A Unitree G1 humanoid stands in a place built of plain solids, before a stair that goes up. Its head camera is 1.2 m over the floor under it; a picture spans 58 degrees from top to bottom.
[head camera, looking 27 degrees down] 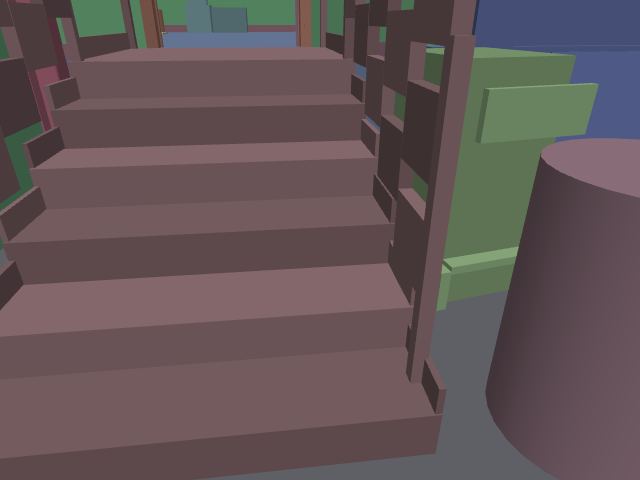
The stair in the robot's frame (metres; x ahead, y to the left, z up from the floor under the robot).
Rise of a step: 0.17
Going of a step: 0.30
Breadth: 1.40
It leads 7 degrees to the left of straight ahead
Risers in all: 6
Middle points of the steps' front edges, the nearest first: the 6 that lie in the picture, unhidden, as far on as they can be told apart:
0.81 0.34 0.17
1.11 0.37 0.34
1.41 0.41 0.51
1.71 0.44 0.68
2.00 0.48 0.85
2.30 0.51 1.02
